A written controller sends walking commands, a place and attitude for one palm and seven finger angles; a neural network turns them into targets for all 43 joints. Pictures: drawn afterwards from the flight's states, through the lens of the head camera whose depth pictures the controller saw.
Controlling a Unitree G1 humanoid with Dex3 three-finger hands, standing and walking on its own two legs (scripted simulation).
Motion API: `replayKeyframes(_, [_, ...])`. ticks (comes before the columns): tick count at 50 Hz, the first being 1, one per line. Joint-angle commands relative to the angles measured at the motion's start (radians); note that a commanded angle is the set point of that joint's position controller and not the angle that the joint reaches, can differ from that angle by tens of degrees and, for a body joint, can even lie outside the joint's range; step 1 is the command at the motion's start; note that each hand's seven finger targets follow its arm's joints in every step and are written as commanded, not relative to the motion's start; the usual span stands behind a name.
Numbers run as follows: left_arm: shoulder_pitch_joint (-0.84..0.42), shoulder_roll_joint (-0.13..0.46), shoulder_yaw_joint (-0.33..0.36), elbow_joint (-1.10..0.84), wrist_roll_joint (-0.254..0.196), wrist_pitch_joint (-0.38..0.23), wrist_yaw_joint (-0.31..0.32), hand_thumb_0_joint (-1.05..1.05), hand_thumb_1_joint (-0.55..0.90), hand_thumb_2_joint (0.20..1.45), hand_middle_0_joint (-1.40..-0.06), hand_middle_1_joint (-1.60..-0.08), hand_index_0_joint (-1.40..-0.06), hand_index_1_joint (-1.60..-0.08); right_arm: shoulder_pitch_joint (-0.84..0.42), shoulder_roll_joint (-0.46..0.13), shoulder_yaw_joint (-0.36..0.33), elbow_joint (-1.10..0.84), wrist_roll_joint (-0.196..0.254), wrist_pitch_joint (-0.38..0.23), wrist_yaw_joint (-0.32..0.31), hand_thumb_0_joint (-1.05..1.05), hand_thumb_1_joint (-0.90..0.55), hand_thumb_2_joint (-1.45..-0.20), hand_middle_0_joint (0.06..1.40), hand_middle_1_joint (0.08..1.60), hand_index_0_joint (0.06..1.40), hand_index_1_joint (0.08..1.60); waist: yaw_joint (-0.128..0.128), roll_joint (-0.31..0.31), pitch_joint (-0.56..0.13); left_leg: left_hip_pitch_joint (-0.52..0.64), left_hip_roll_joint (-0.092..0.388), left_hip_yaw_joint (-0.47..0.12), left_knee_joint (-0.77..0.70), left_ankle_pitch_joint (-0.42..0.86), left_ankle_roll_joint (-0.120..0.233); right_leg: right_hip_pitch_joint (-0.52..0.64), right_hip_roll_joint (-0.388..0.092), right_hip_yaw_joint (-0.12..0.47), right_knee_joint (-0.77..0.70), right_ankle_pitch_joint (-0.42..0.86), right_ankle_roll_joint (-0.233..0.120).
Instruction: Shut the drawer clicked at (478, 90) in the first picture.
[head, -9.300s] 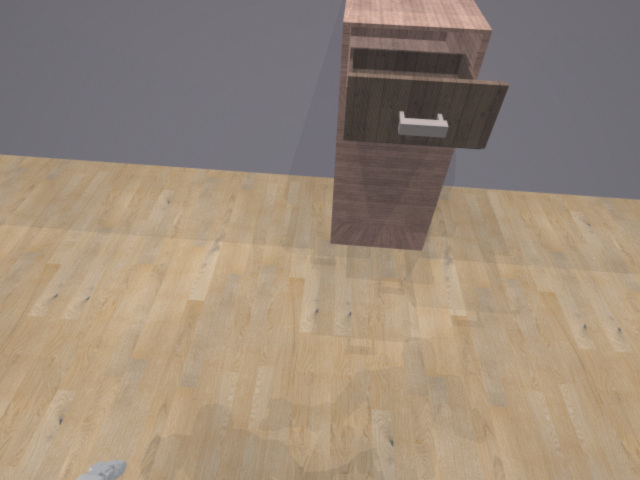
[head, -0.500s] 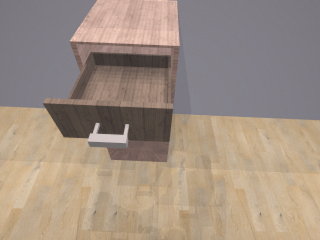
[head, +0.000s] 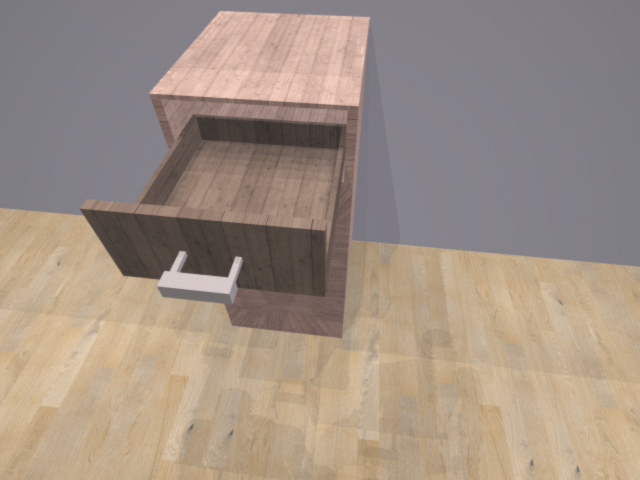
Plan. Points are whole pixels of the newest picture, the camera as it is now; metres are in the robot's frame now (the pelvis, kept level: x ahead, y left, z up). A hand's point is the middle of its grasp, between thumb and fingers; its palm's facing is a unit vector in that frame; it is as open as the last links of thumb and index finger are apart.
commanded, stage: come to a stop and stand still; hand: left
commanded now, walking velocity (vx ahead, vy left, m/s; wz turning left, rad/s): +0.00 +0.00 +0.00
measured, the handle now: (203, 274) +0.38 +0.21 +0.02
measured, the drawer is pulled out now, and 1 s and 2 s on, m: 0.30 0.30 0.30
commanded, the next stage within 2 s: look again from close up in 0.04 s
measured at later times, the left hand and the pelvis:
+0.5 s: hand out of the picture -0.01 +0.22 -0.18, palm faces +0.02 -0.98 -0.20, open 7.4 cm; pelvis -0.02 +0.05 +0.00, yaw -1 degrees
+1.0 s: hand out of the picture -0.03 +0.21 -0.18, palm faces -0.01 -0.99 -0.16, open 7.4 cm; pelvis +0.01 +0.05 -0.01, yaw -2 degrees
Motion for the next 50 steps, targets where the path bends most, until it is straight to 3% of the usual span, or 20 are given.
replayKeyframes(1, [0.056,0.115,0.017,-0.025,-0.002,-0.019,0.009,0.000,0.900,0.900,-0.200,-0.300,-0.200,-0.300,0.092,-0.041,-0.004,-0.007,-0.004,-0.005,-0.001,0.000,-0.900,-0.900,0.200,0.300,0.200,0.300,-0.023,-0.025,0.038,0.034,0.016,0.004,-0.023,0.135,0.053,-0.074,-0.175,0.167,-0.139,0.305,0.062])
replayKeyframes(6, [0.080,0.108,0.016,-0.018,-0.003,-0.021,0.011,0.000,0.900,0.900,-0.200,-0.300,-0.200,-0.300,0.094,-0.040,-0.002,-0.006,-0.003,-0.009,-0.002,0.000,-0.900,-0.900,0.200,0.300,0.200,0.300,-0.020,-0.031,0.027,0.038,0.020,0.001,-0.027,0.153,0.054,-0.056,-0.173,0.154,-0.125,0.344,0.057])
replayKeyframes(7, [0.188,0.153,0.025,0.006,0.016,-0.061,0.052,0.000,0.900,0.900,-0.200,-0.300,-0.200,-0.300,-0.037,-0.064,0.001,-0.084,0.001,-0.035,0.014,0.000,-0.900,-0.900,0.200,0.300,0.200,0.300,0.044,-0.175,0.058,-0.177,-0.013,0.070,0.282,-0.031,0.038,-0.006,-0.261,0.280,-0.082,1.070,0.190])
replayKeyframes(8, [0.186,0.176,0.027,-0.036,0.021,-0.070,0.050,0.000,0.900,0.900,-0.200,-0.300,-0.200,-0.300,0.049,-0.035,-0.003,-0.125,-0.001,-0.017,0.016,0.000,-0.900,-0.900,0.200,0.300,0.200,0.300,-0.025,-0.128,-0.018,-0.204,-0.052,-0.035,0.362,-0.129,0.074,0.058,-0.301,0.256,-0.022,1.201,0.189])
replayKeyframes(9, [0.144,0.155,0.022,-0.059,0.018,-0.066,0.044,0.000,0.900,0.900,-0.200,-0.300,-0.200,-0.300,0.063,-0.037,-0.010,-0.117,-0.002,-0.014,0.016,0.000,-0.900,-0.900,0.200,0.300,0.200,0.300,-0.039,-0.010,-0.019,-0.210,-0.047,-0.015,0.387,-0.128,0.087,0.039,-0.286,0.198,-0.018,1.123,0.135])
replayKeyframes(10, [0.135,0.164,0.028,-0.058,0.016,-0.061,0.041,0.000,0.900,0.900,-0.200,-0.300,-0.200,-0.300,0.057,0.003,0.003,-0.120,0.003,-0.015,0.023,0.000,-0.900,-0.900,0.200,0.300,0.200,0.300,-0.025,-0.002,-0.065,-0.194,-0.033,0.001,0.341,-0.120,0.079,0.072,-0.278,0.181,0.001,1.044,0.045])
replayKeyframes(11, [0.134,0.163,0.023,-0.077,0.021,-0.063,0.033,0.000,0.900,0.900,-0.200,-0.300,-0.200,-0.300,0.057,-0.001,0.005,-0.130,0.006,-0.020,0.029,0.000,-0.900,-0.900,0.200,0.300,0.200,0.300,-0.019,-0.067,-0.092,-0.182,-0.041,0.008,0.306,-0.142,0.077,0.079,-0.269,0.179,0.004,0.924,-0.018])
replayKeyframes(12, [0.116,0.150,0.019,-0.094,0.023,-0.059,0.030,0.000,0.900,0.900,-0.200,-0.300,-0.200,-0.300,0.062,-0.007,0.003,-0.141,0.005,-0.023,0.029,0.000,-0.900,-0.900,0.200,0.300,0.200,0.300,-0.023,-0.116,-0.090,-0.162,-0.050,0.016,0.266,-0.143,0.079,0.051,-0.259,0.173,-0.001,0.810,-0.043])
replayKeyframes(14, [0.072,0.137,0.012,-0.107,0.016,-0.047,0.028,0.000,0.900,0.900,-0.200,-0.300,-0.200,-0.300,0.117,-0.015,0.005,-0.125,0.001,-0.027,0.026,0.000,-0.900,-0.900,0.200,0.300,0.200,0.300,-0.047,-0.156,-0.088,-0.055,-0.059,0.020,0.121,-0.051,0.079,-0.039,-0.224,0.167,0.001,0.491,-0.034])
replayKeyframes(15, [0.053,0.130,0.010,-0.111,0.011,-0.038,0.026,0.000,0.900,0.900,-0.200,-0.300,-0.200,-0.300,0.138,-0.023,0.007,-0.112,-0.002,-0.030,0.027,0.000,-0.900,-0.900,0.200,0.300,0.200,0.300,-0.050,-0.100,-0.049,-0.013,-0.047,0.011,0.057,0.003,0.081,-0.101,-0.197,0.157,0.007,0.292,-0.016])
replayKeyframes(17, [0.062,0.098,0.003,-0.114,0.004,-0.023,0.020,0.000,0.900,0.900,-0.200,-0.300,-0.200,-0.300,0.132,-0.068,0.008,-0.110,-0.011,-0.040,0.025,0.000,-0.900,-0.900,0.200,0.300,0.200,0.300,-0.030,0.027,0.051,-0.089,0.037,-0.089,0.001,0.059,0.121,-0.168,-0.129,0.149,0.000,0.026,0.026])
replayKeyframes(18, [0.070,0.094,0.002,-0.117,0.005,-0.021,0.018,0.000,0.900,0.900,-0.200,-0.300,-0.200,-0.300,0.119,-0.079,0.011,-0.116,-0.013,-0.036,0.023,0.000,-0.900,-0.900,0.200,0.300,0.200,0.300,-0.017,0.004,0.092,-0.142,0.048,-0.098,-0.015,0.014,0.134,-0.161,-0.118,0.146,-0.021,-0.008,0.028])
replayKeyframes(20, [0.065,0.113,0.001,-0.107,0.008,-0.013,0.014,0.000,0.900,0.900,-0.200,-0.300,-0.200,-0.300,0.111,-0.079,0.018,-0.107,-0.014,-0.041,0.023,0.000,-0.900,-0.900,0.200,0.300,0.200,0.300,-0.008,0.123,0.105,-0.172,0.042,-0.131,-0.069,0.013,0.139,-0.124,-0.110,0.127,0.017,-0.005,0.029])
replayKeyframes(24, [0.068,0.117,-0.008,-0.104,0.009,-0.006,0.003,0.000,0.900,0.900,-0.200,-0.300,-0.200,-0.300,0.104,-0.100,0.021,-0.115,-0.011,-0.040,0.022,0.000,-0.900,-0.900,0.200,0.300,0.200,0.300,0.002,0.043,0.132,-0.218,0.037,-0.161,-0.148,-0.161,0.146,-0.104,-0.109,0.116,0.022,-0.007,0.034])
replayKeyframes(32, [0.049,0.127,-0.009,-0.107,0.006,-0.007,-0.001,0.000,0.900,0.900,-0.200,-0.300,-0.200,-0.300,0.125,-0.106,0.024,-0.090,-0.009,-0.047,0.022,0.000,-0.900,-0.900,0.200,0.300,0.200,0.300,-0.002,-0.008,0.064,-0.146,0.034,-0.154,-0.156,-0.110,0.146,-0.099,-0.129,0.117,0.018,0.024,0.042])
replayKeyframes(37, [0.053,0.126,-0.011,-0.093,0.003,-0.012,0.002,0.000,0.900,0.900,-0.200,-0.300,-0.200,-0.300,0.136,-0.090,0.028,-0.062,-0.005,-0.052,0.020,0.000,-0.900,-0.900,0.200,0.300,0.200,0.300,-0.006,-0.022,0.033,-0.096,0.021,-0.119,-0.113,0.040,0.142,-0.083,-0.143,0.128,0.006,0.082,0.045])
replayKeyframes(41, [0.052,0.109,-0.009,-0.084,0.014,-0.004,-0.005,0.000,0.900,0.900,-0.200,-0.300,-0.200,-0.300,0.157,-0.106,0.018,-0.042,-0.012,-0.038,0.020,0.000,-0.900,-0.900,0.200,0.300,0.200,0.300,-0.023,0.012,0.068,-0.094,0.060,-0.176,-0.172,-0.247,0.166,-0.155,-0.105,0.077,0.077,-0.090,0.040])
replayKeyframes(44, [0.059,0.101,-0.009,-0.086,0.022,-0.004,-0.011,0.000,0.900,0.900,-0.200,-0.300,-0.200,-0.300,0.155,-0.114,0.009,-0.041,-0.013,-0.033,0.020,0.000,-0.900,-0.900,0.200,0.300,0.200,0.300,-0.024,0.044,0.112,-0.100,0.091,-0.222,-0.189,-0.322,0.198,-0.214,-0.089,0.060,0.122,-0.121,0.035])
replayKeyframes(47, [0.082,0.096,-0.006,-0.078,0.021,-0.013,-0.017,0.000,0.900,0.900,-0.200,-0.300,-0.200,-0.300,0.153,-0.106,0.008,-0.045,-0.013,-0.038,0.019,0.000,-0.900,-0.900,0.200,0.300,0.200,0.300,-0.018,0.046,0.112,-0.100,0.091,-0.210,-0.142,-0.239,0.211,-0.209,-0.092,0.070,0.116,-0.094,0.026])
replayKeyframes(50, [0.126,0.105,0.002,-0.061,0.015,-0.026,-0.016,0.000,0.900,0.900,-0.200,-0.300,-0.200,-0.300,0.140,-0.086,0.012,-0.052,-0.011,-0.050,0.019,0.000,-0.900,-0.900,0.200,0.300,0.200,0.300,-0.004,-0.006,0.073,-0.131,0.046,-0.133,-0.037,-0.060,0.194,-0.115,-0.117,0.112,0.081,0.005,0.008])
